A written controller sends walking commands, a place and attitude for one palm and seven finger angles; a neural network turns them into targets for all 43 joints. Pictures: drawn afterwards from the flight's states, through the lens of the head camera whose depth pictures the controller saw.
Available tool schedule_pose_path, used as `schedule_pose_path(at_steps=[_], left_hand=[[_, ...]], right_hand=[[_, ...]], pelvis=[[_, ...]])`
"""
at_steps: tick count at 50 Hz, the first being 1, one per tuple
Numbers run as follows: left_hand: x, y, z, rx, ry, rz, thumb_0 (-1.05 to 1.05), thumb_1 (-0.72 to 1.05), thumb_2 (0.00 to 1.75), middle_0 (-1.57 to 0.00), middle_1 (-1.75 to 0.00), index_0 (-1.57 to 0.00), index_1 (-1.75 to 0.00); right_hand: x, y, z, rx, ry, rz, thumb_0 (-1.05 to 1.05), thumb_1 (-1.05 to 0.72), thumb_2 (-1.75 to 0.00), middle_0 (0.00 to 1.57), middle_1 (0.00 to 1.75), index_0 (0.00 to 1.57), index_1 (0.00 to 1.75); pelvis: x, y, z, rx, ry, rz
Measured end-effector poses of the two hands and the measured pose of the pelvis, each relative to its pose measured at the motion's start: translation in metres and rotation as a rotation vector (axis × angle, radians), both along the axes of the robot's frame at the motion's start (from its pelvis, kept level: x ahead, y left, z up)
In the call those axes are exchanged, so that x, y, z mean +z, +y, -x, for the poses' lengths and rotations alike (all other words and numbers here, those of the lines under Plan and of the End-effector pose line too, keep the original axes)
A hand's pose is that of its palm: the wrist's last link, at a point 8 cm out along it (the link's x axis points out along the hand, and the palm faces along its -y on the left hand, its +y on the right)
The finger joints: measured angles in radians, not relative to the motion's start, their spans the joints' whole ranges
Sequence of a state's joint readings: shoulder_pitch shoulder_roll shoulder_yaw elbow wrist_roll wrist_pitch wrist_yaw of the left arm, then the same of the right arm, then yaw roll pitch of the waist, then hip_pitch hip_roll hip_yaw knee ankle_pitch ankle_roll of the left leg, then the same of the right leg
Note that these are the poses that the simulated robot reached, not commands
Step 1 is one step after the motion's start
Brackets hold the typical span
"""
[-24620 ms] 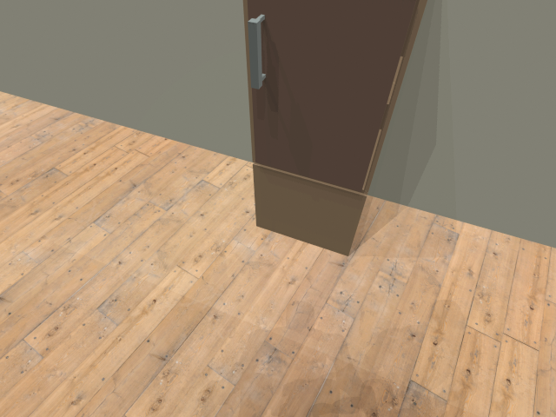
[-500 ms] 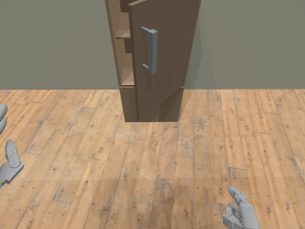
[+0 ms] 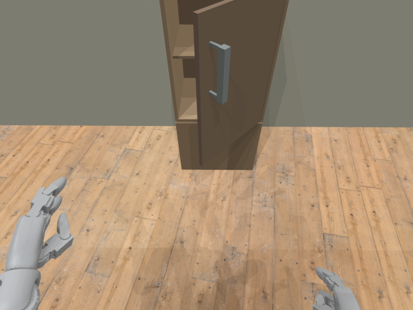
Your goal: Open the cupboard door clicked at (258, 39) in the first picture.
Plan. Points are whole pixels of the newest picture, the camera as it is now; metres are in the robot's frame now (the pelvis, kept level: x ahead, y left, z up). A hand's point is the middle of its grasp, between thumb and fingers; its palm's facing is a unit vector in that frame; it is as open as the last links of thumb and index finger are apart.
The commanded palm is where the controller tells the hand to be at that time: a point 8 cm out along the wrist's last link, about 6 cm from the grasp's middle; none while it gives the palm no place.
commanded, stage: let the arm hang, fingers relaxed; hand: left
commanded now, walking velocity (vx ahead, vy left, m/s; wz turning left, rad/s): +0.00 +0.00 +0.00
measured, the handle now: (217, 73) +0.72 +0.02 +0.08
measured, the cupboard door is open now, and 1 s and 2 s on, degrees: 46 46 46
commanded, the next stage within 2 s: look to check the result in 1.02 s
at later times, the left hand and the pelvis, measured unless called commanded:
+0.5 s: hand out of the picture -0.05 +0.18 -0.16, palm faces +0.02 -0.97 -0.24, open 7.3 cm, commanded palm none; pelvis -0.01 -0.01 +0.01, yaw +0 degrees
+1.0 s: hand out of the picture +0.01 +0.15 -0.17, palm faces +0.02 -0.98 -0.19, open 7.3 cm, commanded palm none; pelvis +0.01 -0.02 +0.01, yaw +0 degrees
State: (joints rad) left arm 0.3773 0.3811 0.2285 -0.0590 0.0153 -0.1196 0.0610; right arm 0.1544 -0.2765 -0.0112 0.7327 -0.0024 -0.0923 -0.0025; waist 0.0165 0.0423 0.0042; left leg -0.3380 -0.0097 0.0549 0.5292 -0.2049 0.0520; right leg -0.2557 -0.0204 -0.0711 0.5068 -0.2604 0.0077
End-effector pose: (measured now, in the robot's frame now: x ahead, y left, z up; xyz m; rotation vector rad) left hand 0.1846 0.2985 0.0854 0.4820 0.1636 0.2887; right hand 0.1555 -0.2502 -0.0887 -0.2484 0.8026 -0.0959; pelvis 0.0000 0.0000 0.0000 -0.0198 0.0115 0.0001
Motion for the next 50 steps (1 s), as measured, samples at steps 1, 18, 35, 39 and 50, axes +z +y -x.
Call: schedule_pose_path(at_steps=[1, 18, 35, 39, 50], left_hand=[[-0.031, 0.000, 0.002, 0.018, 0.129, 0.041, 0.00, 0.89, 0.90, -0.20, -0.30, -0.21, -0.30], [-0.229, -0.080, 0.211, 0.234, 1.210, 0.438, 0.00, 0.96, 0.90, -0.21, -0.30, -0.21, -0.30], [-0.218, -0.084, 0.204, 0.270, 1.201, 0.403, 0.00, 0.91, 0.90, -0.20, -0.30, -0.20, -0.30], [-0.222, -0.095, 0.188, 0.235, 1.172, 0.423, 0.00, 0.90, 0.90, -0.20, -0.30, -0.20, -0.30], [-0.224, -0.101, 0.176, 0.225, 1.172, 0.439, 0.01, 0.92, 0.90, -0.20, -0.30, -0.20, -0.30]], right_hand=[[-0.007, -0.003, 0.004, -0.004, 0.026, -0.001, 0.01, -0.90, -0.90, 0.21, 0.30, 0.20, 0.30], [-0.041, -0.004, 0.162, -0.132, 0.609, 0.000, 0.01, -0.91, -0.90, 0.20, 0.30, 0.20, 0.30], [-0.061, 0.034, 0.173, -0.158, 0.630, -0.133, 0.01, -0.92, -0.90, 0.20, 0.30, 0.20, 0.30], [-0.059, 0.031, 0.173, -0.170, 0.627, -0.127, 0.01, -0.92, -0.90, 0.20, 0.30, 0.20, 0.30], [-0.053, 0.022, 0.171, -0.188, 0.640, -0.102, 0.01, -0.91, -0.90, 0.20, 0.30, 0.20, 0.30]], pelvis=[[-0.002, 0.002, 0.002, 0.000, 0.002, -0.002], [0.003, -0.012, 0.007, 0.015, -0.029, -0.005], [0.006, -0.014, 0.002, -0.003, -0.046, -0.018], [0.006, -0.015, -0.001, -0.007, -0.045, -0.020], [0.008, -0.019, -0.009, -0.007, -0.043, -0.020]])
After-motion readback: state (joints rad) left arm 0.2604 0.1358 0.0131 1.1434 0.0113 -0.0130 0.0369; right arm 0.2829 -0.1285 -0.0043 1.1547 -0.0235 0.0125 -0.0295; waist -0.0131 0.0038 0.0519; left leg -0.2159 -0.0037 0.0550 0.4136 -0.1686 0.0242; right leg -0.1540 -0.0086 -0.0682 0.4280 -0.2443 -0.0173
